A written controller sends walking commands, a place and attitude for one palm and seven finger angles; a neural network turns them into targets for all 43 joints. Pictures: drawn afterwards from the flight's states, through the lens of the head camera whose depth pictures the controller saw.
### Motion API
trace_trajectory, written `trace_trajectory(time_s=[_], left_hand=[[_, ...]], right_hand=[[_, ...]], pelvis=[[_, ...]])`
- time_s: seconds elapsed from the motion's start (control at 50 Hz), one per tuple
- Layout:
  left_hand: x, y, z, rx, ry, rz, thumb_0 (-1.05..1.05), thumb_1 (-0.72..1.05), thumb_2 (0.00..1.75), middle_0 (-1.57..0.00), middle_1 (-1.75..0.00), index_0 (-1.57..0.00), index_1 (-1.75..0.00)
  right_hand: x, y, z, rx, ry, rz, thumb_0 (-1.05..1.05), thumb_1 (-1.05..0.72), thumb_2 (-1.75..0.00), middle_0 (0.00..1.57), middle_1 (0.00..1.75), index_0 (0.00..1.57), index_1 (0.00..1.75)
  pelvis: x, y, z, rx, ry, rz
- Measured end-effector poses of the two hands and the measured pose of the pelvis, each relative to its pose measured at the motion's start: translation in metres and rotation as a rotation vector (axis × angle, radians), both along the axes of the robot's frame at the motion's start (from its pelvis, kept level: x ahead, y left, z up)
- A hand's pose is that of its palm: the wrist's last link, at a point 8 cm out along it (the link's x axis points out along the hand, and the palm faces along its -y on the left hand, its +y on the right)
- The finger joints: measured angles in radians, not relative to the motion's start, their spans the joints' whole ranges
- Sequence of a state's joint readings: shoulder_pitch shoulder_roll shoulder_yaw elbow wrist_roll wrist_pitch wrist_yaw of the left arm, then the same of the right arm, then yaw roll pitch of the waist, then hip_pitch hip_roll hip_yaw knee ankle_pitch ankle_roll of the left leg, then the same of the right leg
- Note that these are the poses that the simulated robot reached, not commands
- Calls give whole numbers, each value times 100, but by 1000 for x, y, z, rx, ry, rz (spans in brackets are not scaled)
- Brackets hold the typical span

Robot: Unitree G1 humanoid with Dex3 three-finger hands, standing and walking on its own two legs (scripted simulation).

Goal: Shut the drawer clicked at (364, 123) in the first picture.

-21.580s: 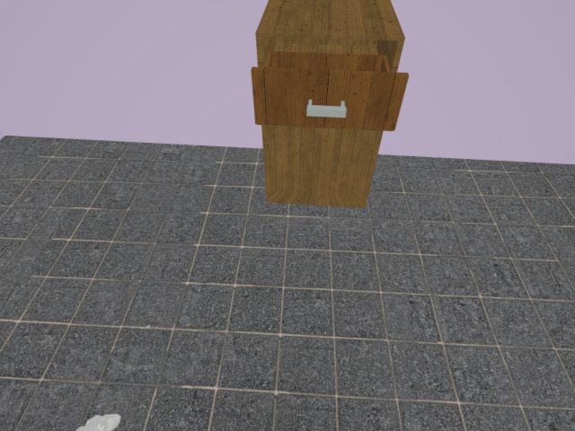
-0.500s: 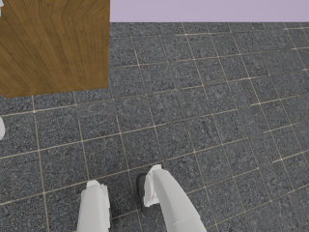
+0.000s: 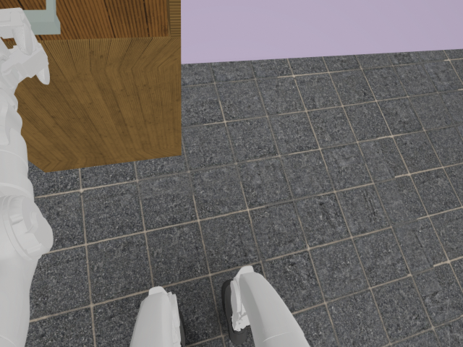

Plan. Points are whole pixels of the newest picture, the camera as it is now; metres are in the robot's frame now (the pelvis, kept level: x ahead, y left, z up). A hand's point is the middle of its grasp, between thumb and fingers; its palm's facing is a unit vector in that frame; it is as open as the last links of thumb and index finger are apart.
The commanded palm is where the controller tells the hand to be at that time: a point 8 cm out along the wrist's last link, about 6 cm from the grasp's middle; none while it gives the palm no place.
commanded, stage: draw the hand back to the body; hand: left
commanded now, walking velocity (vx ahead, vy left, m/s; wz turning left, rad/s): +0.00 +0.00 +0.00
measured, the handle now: (14, 11) +0.64 +0.25 +0.05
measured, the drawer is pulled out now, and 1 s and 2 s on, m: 0.00 0.00 0.00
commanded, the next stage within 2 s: step back with the hand held close in 1.48 s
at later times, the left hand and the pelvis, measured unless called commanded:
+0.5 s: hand out of the picture +0.45 +0.23 +0.13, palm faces +0.09 -1.00 -0.04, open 3.3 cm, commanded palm +0.41 +0.26 +0.13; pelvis +0.06 +0.00 +0.07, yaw +2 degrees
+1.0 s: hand out of the picture +0.29 +0.23 +0.21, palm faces +0.34 -0.89 -0.30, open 3.3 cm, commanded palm +0.24 +0.27 +0.23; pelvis +0.04 -0.01 +0.11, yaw +3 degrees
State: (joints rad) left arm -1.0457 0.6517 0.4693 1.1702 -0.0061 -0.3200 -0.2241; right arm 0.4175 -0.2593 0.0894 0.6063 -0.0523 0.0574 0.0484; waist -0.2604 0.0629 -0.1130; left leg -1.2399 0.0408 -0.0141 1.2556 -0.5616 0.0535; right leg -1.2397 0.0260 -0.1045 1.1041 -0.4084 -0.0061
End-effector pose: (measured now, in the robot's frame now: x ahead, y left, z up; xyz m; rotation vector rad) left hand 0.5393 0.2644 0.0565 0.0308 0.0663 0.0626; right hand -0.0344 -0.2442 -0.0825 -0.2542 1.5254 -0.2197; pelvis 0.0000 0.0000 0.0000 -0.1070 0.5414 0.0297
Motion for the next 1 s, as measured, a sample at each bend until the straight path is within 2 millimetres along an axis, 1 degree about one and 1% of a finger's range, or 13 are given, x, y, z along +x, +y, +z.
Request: trace_trajectory(time_s=[0.14,0.2,0.28,0.38,0.44,0.5,0.54,0.6,0.62,0.68,0.78,0.9,1.0], left_hand=[[0,2,-3,-13,3,17,2,90,90,-140,-160,-140,-160],[-7,4,1,24,-32,6,2,90,90,-140,-160,-140,-160],[-36,3,16,50,-33,-30,2,90,90,-140,-160,-140,-160],[-78,9,37,3,13,5,2,90,90,-140,-160,-140,-160],[-97,14,56,1,-27,37,2,90,90,-140,-160,-140,-160],[-115,13,73,12,-69,27,2,90,90,-140,-160,-140,-160],[-128,10,81,17,-70,3,2,91,90,-140,-160,-140,-160],[-148,7,87,13,-46,-23,1,90,90,-140,-160,-140,-160],[-154,7,88,8,-42,-22,1,90,90,-140,-160,-140,-160],[-176,9,97,123,12,44,1,90,90,-140,-160,-140,-160],[-218,10,123,236,31,157,2,90,90,-140,-160,-140,-160],[-256,12,154,277,-18,255,2,90,90,-140,-160,-140,-160],[-283,9,173,291,-58,284,1,90,90,-140,-160,-140,-160]], right_hand=[[37,-11,0,-9,-36,24,0,-90,-90,20,30,21,30],[52,-14,2,-6,-55,15,1,-90,-90,20,30,21,30],[80,-11,13,30,-107,1,1,-91,-90,20,30,20,30],[127,-8,33,56,-241,37,1,-90,-90,20,30,21,30],[158,-10,43,49,-341,71,1,-90,-90,20,30,21,30],[187,-11,51,46,-431,102,1,-90,-90,20,30,21,30],[203,-10,57,50,-488,118,1,-90,-90,20,30,21,30],[222,-7,65,62,-568,139,1,-90,-90,20,30,20,30],[228,-5,67,65,-591,145,1,-91,-90,20,30,20,30],[241,0,75,69,-639,147,1,-91,-90,20,30,20,30],[256,14,89,94,-712,170,1,-91,-90,20,30,20,30],[264,30,102,125,-762,222,1,-90,-90,20,30,20,30],[265,35,110,145,-804,243,1,-90,-90,20,30,21,30]], pelvis=[[16,-2,5,12,-7,-3],[23,-2,11,17,-12,-9],[36,-2,30,30,-47,-20],[53,-4,53,44,-118,-18],[60,-4,60,45,-163,-2],[63,-4,65,49,-206,8],[63,-4,69,52,-232,13],[63,-3,73,60,-268,17],[62,-3,74,63,-279,16],[59,-4,79,77,-324,16],[54,-3,91,90,-396,23],[46,-6,101,105,-485,32],[42,-9,107,111,-542,32]])
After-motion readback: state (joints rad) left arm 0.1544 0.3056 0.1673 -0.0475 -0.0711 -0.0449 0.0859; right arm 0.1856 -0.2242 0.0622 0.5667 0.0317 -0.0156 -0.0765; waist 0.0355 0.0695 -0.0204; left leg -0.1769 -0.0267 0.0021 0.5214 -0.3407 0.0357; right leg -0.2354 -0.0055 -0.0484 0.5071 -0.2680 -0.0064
